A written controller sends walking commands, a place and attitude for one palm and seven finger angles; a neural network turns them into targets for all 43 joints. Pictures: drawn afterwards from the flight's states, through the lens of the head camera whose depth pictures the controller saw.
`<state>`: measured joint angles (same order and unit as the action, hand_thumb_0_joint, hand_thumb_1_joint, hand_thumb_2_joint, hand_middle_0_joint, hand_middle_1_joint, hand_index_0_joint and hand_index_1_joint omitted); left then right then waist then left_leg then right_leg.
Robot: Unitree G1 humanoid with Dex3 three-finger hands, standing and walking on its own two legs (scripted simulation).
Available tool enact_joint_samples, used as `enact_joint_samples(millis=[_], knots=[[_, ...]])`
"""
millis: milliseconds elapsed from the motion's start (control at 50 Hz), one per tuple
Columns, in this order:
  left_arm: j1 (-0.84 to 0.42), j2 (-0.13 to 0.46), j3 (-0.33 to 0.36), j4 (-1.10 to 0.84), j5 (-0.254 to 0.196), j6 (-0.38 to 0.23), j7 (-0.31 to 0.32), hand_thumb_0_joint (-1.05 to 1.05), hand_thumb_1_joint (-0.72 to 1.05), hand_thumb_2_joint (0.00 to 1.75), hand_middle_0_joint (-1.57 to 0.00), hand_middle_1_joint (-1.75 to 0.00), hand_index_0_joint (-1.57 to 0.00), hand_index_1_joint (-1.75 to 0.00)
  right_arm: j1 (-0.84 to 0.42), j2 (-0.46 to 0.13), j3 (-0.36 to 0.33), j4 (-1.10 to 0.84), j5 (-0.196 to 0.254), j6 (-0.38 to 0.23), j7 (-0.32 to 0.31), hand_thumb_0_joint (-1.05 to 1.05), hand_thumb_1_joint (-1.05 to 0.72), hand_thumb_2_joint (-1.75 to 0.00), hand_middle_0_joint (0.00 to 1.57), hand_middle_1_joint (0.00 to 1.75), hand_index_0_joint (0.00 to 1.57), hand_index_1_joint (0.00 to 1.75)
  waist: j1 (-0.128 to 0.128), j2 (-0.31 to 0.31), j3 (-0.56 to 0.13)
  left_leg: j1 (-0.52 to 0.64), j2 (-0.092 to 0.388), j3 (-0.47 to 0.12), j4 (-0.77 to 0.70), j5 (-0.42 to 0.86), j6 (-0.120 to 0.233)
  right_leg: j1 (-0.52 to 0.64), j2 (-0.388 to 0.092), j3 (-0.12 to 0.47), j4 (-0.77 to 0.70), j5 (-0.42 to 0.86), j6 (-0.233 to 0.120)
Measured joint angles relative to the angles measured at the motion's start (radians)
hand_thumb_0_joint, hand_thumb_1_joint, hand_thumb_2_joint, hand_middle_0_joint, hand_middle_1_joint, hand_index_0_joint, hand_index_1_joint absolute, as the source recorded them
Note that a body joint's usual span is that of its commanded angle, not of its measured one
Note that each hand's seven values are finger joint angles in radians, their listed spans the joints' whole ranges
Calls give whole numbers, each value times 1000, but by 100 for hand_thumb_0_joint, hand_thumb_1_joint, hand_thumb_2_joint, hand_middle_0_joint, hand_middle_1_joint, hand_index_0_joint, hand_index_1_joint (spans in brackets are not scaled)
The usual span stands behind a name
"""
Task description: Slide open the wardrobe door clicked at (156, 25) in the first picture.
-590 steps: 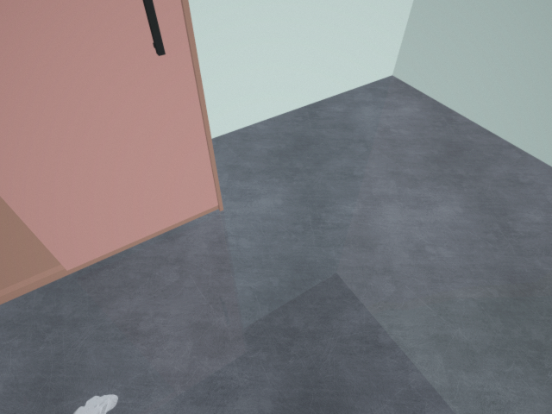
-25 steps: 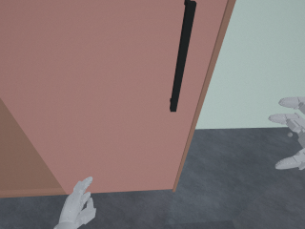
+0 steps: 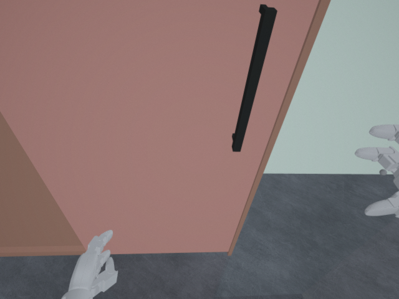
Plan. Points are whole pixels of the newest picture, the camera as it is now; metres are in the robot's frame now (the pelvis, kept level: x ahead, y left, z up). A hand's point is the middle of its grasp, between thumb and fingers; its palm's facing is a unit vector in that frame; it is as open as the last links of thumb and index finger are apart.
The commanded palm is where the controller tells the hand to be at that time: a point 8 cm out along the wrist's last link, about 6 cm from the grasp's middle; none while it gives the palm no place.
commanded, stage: raise the hand with hooked fingers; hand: right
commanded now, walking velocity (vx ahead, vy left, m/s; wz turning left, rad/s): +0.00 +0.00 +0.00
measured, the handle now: (247, 90) +0.50 -0.09 +0.21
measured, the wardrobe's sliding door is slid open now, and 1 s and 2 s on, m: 0.00 0.00 0.00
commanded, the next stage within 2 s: move the hooked fingers beside the handle in 0.06 s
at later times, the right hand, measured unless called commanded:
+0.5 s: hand (348, 156) +0.31 -0.24 +0.20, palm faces +0.01 +1.00 -0.09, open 14.0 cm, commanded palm +0.28 -0.28 +0.21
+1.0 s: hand (319, 137) +0.36 -0.21 +0.19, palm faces -0.01 +1.00 -0.03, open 14.0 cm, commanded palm +0.34 -0.25 +0.20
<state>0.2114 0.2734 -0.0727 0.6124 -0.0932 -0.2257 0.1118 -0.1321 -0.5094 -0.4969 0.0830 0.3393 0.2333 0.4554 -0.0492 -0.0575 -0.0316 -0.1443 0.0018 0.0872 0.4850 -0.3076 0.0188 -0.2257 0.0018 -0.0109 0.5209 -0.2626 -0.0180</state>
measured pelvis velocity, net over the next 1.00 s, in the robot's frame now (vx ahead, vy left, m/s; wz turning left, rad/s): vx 0.00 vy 0.00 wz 0.01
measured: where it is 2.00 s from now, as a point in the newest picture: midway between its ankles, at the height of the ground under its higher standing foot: outside the picture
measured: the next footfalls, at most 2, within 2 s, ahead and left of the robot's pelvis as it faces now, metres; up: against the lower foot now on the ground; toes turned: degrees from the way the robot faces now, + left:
none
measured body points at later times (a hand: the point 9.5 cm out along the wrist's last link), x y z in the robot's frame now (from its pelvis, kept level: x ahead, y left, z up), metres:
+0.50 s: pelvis +0.00 +0.00 +0.00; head -0.02 +0.03 +0.45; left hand +0.20 +0.23 -0.07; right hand +0.30 -0.29 +0.21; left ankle -0.03 +0.10 -0.74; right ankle +0.01 -0.11 -0.74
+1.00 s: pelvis +0.00 +0.00 +0.00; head -0.01 +0.02 +0.45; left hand +0.17 +0.25 -0.08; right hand +0.36 -0.26 +0.20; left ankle -0.03 +0.10 -0.74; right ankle +0.01 -0.11 -0.74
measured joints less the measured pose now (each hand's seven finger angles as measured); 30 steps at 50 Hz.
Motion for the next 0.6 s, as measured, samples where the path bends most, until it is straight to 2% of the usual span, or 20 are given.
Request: enact_joint_samples(millis=[260, 420, 600], knots=[[-9, -3, -2, -1, -5, 9, -1, 1, 90, 90, -21, -30, -20, -30, -20, 4, 20, 18, 5, 3, 7, -2, 50, -30, 31, 120, 30, 120, -5, -8, -6, -3, 1, 6, 8, -10, 2, -4, 1, 6, 5, -5, 3], [-14, -7, -2, 7, -2, 16, 4, 1, 90, 90, -21, -30, -20, -30, -75, 56, 92, 13, -21, 5, -41, -2, 50, -30, 31, 120, 30, 120, 1, -6, 0, -7, 7, 7, 16, -12, 2, -3, 7, 7, 2, -1, 2], [-11, -16, -5, 6, 1, 37, -1, 1, 90, 90, -21, -30, -20, -30, -124, 87, 129, 29, -38, 27, -105, -2, 50, -30, 31, 120, 30, 120, 17, -2, -7, -13, 7, -6, 18, -11, 2, 2, 6, -5, -10, 3, 3]])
